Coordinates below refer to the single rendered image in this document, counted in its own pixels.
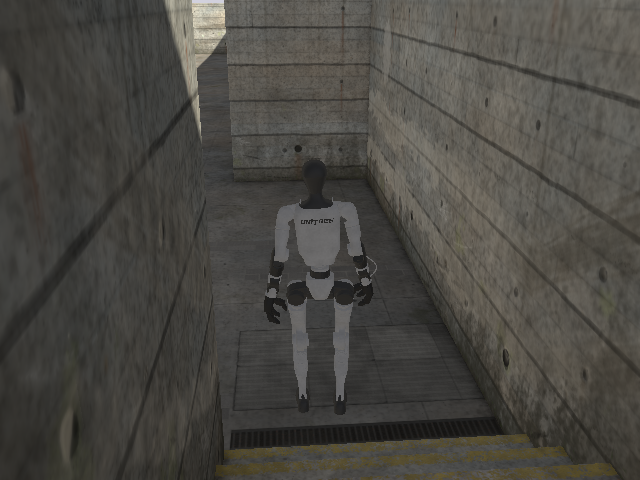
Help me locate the stairs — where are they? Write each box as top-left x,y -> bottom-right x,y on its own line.
215,434 -> 622,480

